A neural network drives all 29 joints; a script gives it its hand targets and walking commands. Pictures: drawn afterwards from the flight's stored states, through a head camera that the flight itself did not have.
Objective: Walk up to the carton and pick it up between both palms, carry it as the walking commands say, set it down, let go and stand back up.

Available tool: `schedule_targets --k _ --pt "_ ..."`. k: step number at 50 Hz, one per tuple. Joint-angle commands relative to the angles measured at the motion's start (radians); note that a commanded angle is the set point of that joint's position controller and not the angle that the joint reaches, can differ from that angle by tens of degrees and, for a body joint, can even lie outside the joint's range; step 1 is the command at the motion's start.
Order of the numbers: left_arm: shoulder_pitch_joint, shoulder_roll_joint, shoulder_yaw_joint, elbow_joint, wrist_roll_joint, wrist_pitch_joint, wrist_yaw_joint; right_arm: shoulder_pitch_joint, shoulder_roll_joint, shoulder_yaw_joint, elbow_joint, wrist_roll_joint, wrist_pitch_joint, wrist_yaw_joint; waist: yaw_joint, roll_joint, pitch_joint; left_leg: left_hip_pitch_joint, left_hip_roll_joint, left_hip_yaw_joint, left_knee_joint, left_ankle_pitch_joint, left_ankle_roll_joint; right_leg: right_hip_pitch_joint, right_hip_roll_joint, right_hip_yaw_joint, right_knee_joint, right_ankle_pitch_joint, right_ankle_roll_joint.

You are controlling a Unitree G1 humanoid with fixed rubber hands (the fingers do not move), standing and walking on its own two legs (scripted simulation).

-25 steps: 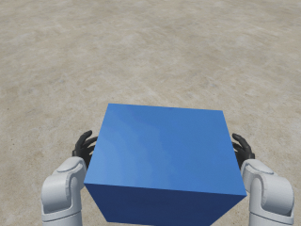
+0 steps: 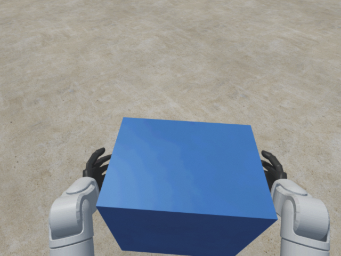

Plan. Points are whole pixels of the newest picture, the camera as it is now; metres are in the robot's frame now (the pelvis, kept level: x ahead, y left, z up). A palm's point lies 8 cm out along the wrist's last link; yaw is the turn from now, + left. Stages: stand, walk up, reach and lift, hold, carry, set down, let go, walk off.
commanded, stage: carry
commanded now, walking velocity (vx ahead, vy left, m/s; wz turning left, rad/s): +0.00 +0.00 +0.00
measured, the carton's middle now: (181, 192) +0.27 +0.00 -0.01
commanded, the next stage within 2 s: none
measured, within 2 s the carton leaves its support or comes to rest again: neither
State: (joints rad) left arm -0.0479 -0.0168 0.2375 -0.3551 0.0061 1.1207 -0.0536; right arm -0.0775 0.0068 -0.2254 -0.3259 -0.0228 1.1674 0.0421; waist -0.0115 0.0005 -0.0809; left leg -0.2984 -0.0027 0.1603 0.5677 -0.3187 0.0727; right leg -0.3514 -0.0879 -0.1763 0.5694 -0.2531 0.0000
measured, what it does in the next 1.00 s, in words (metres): steps on the spot, turning left: left foot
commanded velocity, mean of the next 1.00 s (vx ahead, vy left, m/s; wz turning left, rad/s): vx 0.00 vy -0.14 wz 0.43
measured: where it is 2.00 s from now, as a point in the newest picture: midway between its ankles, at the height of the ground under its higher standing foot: outside the picture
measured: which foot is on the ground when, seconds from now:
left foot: down 0.00-0.68, up 0.70-0.92, down 0.94-1.00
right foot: down 0.00-0.96, up 0.98-1.00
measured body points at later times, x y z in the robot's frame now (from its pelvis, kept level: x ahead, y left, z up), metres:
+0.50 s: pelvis +0.00 -0.01 +0.00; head -0.01 +0.00 +0.45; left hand +0.25 +0.19 +0.07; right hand +0.26 -0.20 +0.07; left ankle -0.01 +0.07 -0.73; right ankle +0.02 -0.12 -0.73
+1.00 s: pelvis -0.02 -0.07 -0.02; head -0.01 -0.05 +0.43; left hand +0.16 +0.18 +0.04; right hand +0.27 -0.19 +0.05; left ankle -0.04 +0.02 -0.73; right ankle +0.01 -0.13 -0.72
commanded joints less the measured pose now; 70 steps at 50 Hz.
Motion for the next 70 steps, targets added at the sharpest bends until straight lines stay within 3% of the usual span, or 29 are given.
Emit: schedule_targets --k 1,15,16,17,23,29,31,33,34,35,36,37,38,41,44,46,47,48,49,50,52,54,58,63,66,67,68,69,70 --pt "-0.408 -0.689 -0.750 -0.107 -0.249 0.013 -0.161 -0.501 0.721 0.730 -0.193 0.283 -0.049 0.153 0.000 0.007 -0.216 0.045 0.163 -0.155 -0.111 0.265 0.000 0.116 -0.092 0.107 -0.053 0.147 -0.024" --pt "-0.401 -0.673 -0.730 -0.059 -0.220 -0.046 -0.158 -0.497 0.702 0.704 -0.141 0.257 -0.108 0.149 0.004 0.008 -0.220 0.049 0.162 -0.158 -0.111 0.274 0.004 0.113 -0.087 0.109 -0.050 0.143 -0.025" --pt "-0.425 -0.708 -0.802 -0.191 -0.285 -0.026 -0.155 -0.514 0.735 0.774 -0.281 0.317 -0.086 0.147 0.000 0.006 -0.226 0.049 0.169 -0.173 -0.126 0.284 0.009 0.118 -0.077 0.096 -0.052 0.128 -0.022" --pt "-0.405 -0.724 -0.820 -0.210 -0.303 -0.003 -0.155 -0.489 0.742 0.785 -0.302 0.329 -0.062 0.146 0.000 0.007 -0.232 0.064 0.196 -0.200 -0.134 0.314 0.012 0.109 -0.075 0.084 -0.038 0.119 -0.007" --pt "-0.359 -0.694 -0.795 -0.164 -0.284 0.051 -0.164 -0.433 0.705 0.767 -0.280 0.312 -0.010 0.159 -0.012 0.097 -0.195 0.080 0.310 -0.356 -0.164 0.454 0.058 0.026 -0.039 0.062 0.042 -0.017 0.033" --pt "-0.378 -0.721 -0.794 -0.160 -0.286 0.052 -0.161 -0.456 0.724 0.775 -0.288 0.326 -0.004 0.174 -0.012 0.140 -0.194 0.048 0.312 -0.401 -0.128 0.469 0.061 0.023 -0.003 0.058 0.013 -0.039 0.032" --pt "-0.368 -0.728 -0.794 -0.158 -0.283 0.049 -0.159 -0.454 0.727 0.782 -0.296 0.327 -0.003 0.175 -0.006 0.114 -0.205 -0.007 0.282 -0.372 -0.087 0.421 0.045 0.080 -0.016 0.066 -0.029 0.004 0.013" --pt "-0.351 -0.728 -0.792 -0.154 -0.275 0.048 -0.158 -0.453 0.730 0.791 -0.306 0.324 -0.003 0.177 0.002 0.018 -0.206 -0.124 0.213 -0.284 0.010 0.298 0.009 0.179 -0.080 0.114 -0.090 0.148 -0.030" --pt "-0.338 -0.720 -0.784 -0.153 -0.267 0.048 -0.158 -0.449 0.736 0.795 -0.312 0.322 -0.003 0.178 0.007 -0.116 -0.219 -0.228 0.129 -0.180 0.145 0.142 -0.024 0.266 -0.183 0.212 -0.147 0.341 -0.079" --pt "-0.304 -0.726 -0.772 -0.143 -0.257 0.049 -0.160 -0.456 0.730 0.797 -0.317 0.320 -0.003 0.180 0.018 -0.234 -0.236 -0.303 0.039 -0.063 0.321 -0.182 -0.045 0.310 -0.308 0.283 -0.204 0.528 -0.168" --pt "-0.313 -0.745 -0.789 -0.161 -0.264 0.044 -0.160 -0.448 0.733 0.797 -0.307 0.324 -0.009 0.186 0.014 -0.177 -0.251 -0.316 0.048 -0.074 0.431 -0.311 -0.039 0.305 -0.319 0.244 -0.187 0.563 -0.202" --pt "-0.308 -0.759 -0.806 -0.174 -0.263 0.039 -0.157 -0.433 0.742 0.801 -0.306 0.336 -0.016 0.191 0.011 -0.100 -0.246 -0.320 0.064 -0.084 0.467 -0.290 -0.039 0.286 -0.298 0.189 -0.163 0.549 -0.201" --pt "-0.310 -0.767 -0.817 -0.196 -0.265 0.033 -0.154 -0.428 0.746 0.808 -0.315 0.348 -0.020 0.196 0.008 -0.072 -0.235 -0.318 0.072 -0.083 0.463 -0.250 -0.042 0.268 -0.271 0.134 -0.136 0.543 -0.188" --pt "-0.324 -0.748 -0.829 -0.254 -0.274 0.028 -0.151 -0.410 0.736 0.819 -0.342 0.346 -0.022 0.195 0.003 -0.121 -0.243 -0.246 0.053 -0.042 0.375 -0.177 -0.045 0.230 -0.234 0.031 -0.084 0.570 -0.160" --pt "-0.287 -0.736 -0.834 -0.266 -0.270 0.031 -0.152 -0.380 0.718 0.818 -0.364 0.335 -0.021 0.188 0.010 -0.155 -0.267 -0.179 0.039 -0.017 0.276 -0.170 -0.031 0.230 -0.248 0.020 -0.059 0.526 -0.155" --pt "-0.280 -0.734 -0.843 -0.282 -0.272 0.034 -0.150 -0.358 0.717 0.818 -0.374 0.330 -0.020 0.186 0.005 -0.148 -0.273 -0.110 0.041 -0.028 0.140 -0.124 -0.021 0.206 -0.245 0.011 -0.013 0.425 -0.125" --pt "-0.281 -0.729 -0.848 -0.289 -0.273 0.036 -0.150 -0.349 0.718 0.819 -0.375 0.327 -0.018 0.186 -0.003 -0.095 -0.264 -0.047 0.071 -0.084 0.000 -0.039 -0.017 0.157 -0.221 -0.009 0.052 0.313 -0.084" --pt "-0.298 -0.715 -0.850 -0.297 -0.273 0.038 -0.150 -0.337 0.723 0.820 -0.380 0.324 -0.014 0.188 -0.015 0.024 -0.234 0.044 0.176 -0.254 -0.155 0.034 0.007 0.017 -0.173 -0.013 0.163 0.132 -0.031" --pt "-0.341 -0.707 -0.866 -0.335 -0.290 0.039 -0.151 -0.296 0.695 0.791 -0.341 0.314 -0.022 0.184 -0.030 0.388 -0.185 0.090 0.471 -0.711 -0.248 0.343 0.141 -0.236 -0.016 -0.019 0.330 -0.270 0.039" --pt "-0.347 -0.721 -0.868 -0.300 -0.286 0.036 -0.149 -0.326 0.722 0.800 -0.367 0.320 -0.024 0.183 -0.023 0.308 -0.179 0.142 0.492 -0.759 -0.238 0.481 0.179 -0.307 -0.018 0.139 0.515 -0.364 0.051" --pt "-0.326 -0.756 -0.867 -0.257 -0.307 0.028 -0.155 -0.341 0.729 0.810 -0.407 0.316 -0.031 0.178 -0.025 0.093 -0.212 0.175 0.426 -0.599 -0.185 0.458 0.139 -0.360 -0.036 0.203 0.604 -0.256 0.070" --pt "-0.328 -0.764 -0.872 -0.243 -0.324 0.018 -0.158 -0.351 0.735 0.822 -0.430 0.320 -0.041 0.172 -0.019 0.072 -0.234 0.177 0.337 -0.483 -0.148 0.517 0.092 -0.348 -0.030 0.194 0.539 -0.190 0.095" --pt "-0.291 -0.739 -0.864 -0.235 -0.303 0.015 -0.136 -0.287 0.697 0.798 -0.408 0.313 -0.039 0.169 -0.017 0.176 -0.252 0.170 0.282 -0.443 -0.142 0.586 0.057 -0.287 0.027 0.149 0.427 -0.195 0.113" --pt "-0.276 -0.740 -0.849 -0.212 -0.286 0.018 -0.123 -0.270 0.677 0.789 -0.391 0.312 -0.034 0.173 -0.017 0.272 -0.253 0.115 0.254 -0.458 -0.180 0.413 0.022 -0.197 0.074 0.111 0.244 -0.185 0.095" --pt "-0.273 -0.742 -0.840 -0.223 -0.281 0.017 -0.121 -0.276 0.674 0.798 -0.400 0.313 -0.034 0.173 -0.006 0.310 -0.258 0.029 0.237 -0.441 -0.171 0.306 -0.024 -0.024 0.108 0.068 0.000 -0.173 0.073" --pt "-0.265 -0.746 -0.835 -0.227 -0.275 0.018 -0.122 -0.270 0.673 0.802 -0.407 0.312 -0.034 0.173 0.005 0.284 -0.269 -0.023 0.215 -0.407 -0.130 0.266 -0.050 0.090 0.103 0.040 -0.149 -0.119 0.057" --pt "-0.248 -0.746 -0.828 -0.228 -0.270 0.020 -0.124 -0.262 0.671 0.805 -0.415 0.308 -0.033 0.173 0.010 0.177 -0.256 -0.123 0.167 -0.355 -0.024 0.187 -0.065 0.203 0.044 0.088 -0.269 -0.143 0.031" --pt "-0.228 -0.730 -0.814 -0.220 -0.267 0.020 -0.129 -0.273 0.667 0.813 -0.414 0.307 -0.033 0.172 0.014 -0.067 -0.226 -0.319 0.063 -0.237 0.173 -0.057 -0.094 0.301 -0.155 0.284 -0.367 -0.195 -0.012" --pt "-0.174 -0.726 -0.809 -0.196 -0.236 0.021 -0.136 -0.287 0.681 0.844 -0.422 0.297 -0.021 0.177 0.017 -0.345 -0.213 -0.489 -0.019 -0.071 0.448 -0.321 -0.141 0.244 -0.428 0.451 -0.370 -0.073 -0.140"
